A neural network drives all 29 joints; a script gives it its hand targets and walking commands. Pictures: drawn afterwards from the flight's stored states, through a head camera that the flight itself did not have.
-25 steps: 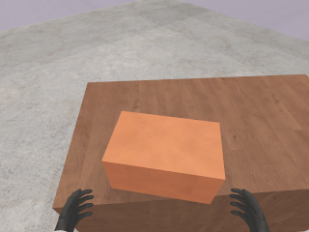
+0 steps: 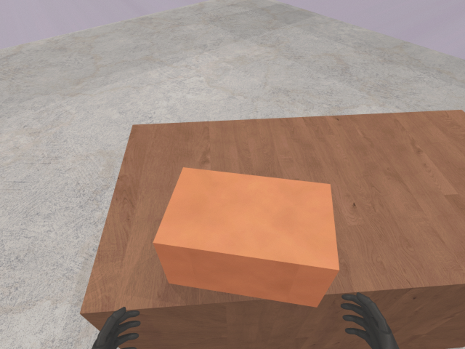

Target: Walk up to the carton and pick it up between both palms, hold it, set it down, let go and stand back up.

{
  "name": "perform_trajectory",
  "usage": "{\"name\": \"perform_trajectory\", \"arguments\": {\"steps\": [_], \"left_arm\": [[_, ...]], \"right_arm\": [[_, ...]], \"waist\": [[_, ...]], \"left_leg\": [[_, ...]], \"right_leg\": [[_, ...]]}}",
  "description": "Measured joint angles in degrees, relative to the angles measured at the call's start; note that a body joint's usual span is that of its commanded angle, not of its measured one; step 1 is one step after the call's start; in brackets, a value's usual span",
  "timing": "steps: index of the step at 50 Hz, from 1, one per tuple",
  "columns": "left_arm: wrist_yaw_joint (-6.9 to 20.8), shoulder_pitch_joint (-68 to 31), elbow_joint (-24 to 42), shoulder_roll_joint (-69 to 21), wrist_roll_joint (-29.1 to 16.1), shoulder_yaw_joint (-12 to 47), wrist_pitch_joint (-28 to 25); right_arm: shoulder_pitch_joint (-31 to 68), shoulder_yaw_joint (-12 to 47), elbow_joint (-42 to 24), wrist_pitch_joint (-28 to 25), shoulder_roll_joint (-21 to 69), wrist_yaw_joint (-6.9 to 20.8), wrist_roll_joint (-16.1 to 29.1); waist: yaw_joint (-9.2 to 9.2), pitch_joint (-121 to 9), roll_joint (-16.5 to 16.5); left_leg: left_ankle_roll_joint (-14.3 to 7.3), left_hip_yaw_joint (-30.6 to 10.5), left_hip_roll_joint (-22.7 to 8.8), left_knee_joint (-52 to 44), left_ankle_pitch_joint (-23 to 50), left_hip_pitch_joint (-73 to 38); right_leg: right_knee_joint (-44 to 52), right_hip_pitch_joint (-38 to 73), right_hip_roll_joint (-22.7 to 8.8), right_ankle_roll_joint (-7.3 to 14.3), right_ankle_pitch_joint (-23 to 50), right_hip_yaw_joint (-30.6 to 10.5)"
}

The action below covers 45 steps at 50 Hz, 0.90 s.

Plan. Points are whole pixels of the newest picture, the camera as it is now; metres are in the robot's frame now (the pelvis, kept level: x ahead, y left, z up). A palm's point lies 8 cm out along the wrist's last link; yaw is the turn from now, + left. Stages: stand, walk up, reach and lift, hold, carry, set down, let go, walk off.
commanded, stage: set down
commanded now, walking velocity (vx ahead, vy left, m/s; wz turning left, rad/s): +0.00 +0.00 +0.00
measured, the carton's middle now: (247, 234) +0.36 +0.00 -0.03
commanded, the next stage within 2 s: let go in 0.18 s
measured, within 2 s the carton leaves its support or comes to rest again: neither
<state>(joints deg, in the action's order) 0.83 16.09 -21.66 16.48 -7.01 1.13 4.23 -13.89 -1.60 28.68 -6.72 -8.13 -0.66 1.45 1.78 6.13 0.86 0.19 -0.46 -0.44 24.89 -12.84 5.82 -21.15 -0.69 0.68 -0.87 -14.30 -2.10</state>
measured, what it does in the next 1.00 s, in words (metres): stands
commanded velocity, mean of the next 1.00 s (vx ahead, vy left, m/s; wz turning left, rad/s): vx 0.00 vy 0.00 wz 0.00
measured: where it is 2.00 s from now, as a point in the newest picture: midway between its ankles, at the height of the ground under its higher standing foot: outside the picture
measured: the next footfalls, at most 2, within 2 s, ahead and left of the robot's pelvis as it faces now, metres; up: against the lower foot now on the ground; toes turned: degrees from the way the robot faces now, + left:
none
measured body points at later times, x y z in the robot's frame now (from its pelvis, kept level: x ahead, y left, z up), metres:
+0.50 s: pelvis +0.00 +0.00 +0.00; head +0.01 +0.01 +0.45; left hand +0.15 +0.24 -0.08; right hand +0.18 -0.22 -0.08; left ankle +0.02 +0.11 -0.74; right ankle -0.02 -0.13 -0.74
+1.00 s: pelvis +0.01 +0.00 +0.00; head +0.02 +0.01 +0.45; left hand +0.13 +0.28 -0.10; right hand +0.18 -0.27 -0.08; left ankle +0.02 +0.11 -0.74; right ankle -0.02 -0.13 -0.74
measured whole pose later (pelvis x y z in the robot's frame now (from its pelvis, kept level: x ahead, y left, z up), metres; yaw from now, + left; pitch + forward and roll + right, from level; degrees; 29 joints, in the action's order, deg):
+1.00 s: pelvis +0.01 +0.00 +0.00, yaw +0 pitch -3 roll -1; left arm -0.4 15.6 -36.5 17.6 -1.4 -3.3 1.1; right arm -10.0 -3.4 38.0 -2.5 -16.2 0.8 -1.8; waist 1.8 3.6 0.8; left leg -0.3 -0.5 -0.3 24.9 -13.5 8.2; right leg -21.3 -3.2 0.6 -0.9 -15.0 -2.1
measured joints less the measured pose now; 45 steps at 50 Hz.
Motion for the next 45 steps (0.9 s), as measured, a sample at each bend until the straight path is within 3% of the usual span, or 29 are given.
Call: {"name": "perform_trajectory", "arguments": {"steps": [18,33,45], "left_arm": [[-1.63,-0.40,-1.41,-0.12,2.13,1.12,2.67],[-1.99,-0.49,-2.65,-0.76,3.21,1.17,3.09],[-1.54,-0.49,-12.49,1.12,5.59,-4.27,-2.55]], "right_arm": [[3.47,-1.41,7.48,-1.02,-0.01,2.44,-2.27],[4.03,-2.02,9.31,-1.66,-0.01,3.20,-2.68],[3.87,-1.76,9.34,3.67,-7.80,1.48,-3.29]], "waist": [[0.00,0.00,-0.01],[0.00,0.00,-0.01],[0.00,-2.23,-0.01]], "left_leg": [[0.07,0.00,-0.05,0.00,-0.17,-0.01],[0.11,0.00,-0.12,0.00,-0.33,-0.01],[-0.50,0.01,0.13,0.00,-0.45,2.41]], "right_leg": [[0.00,0.00,0.04,0.00,-0.15,0.00],[0.00,-0.01,0.11,0.01,-0.30,0.00],[-0.19,-2.49,-0.10,0.01,-0.49,0.00]]}}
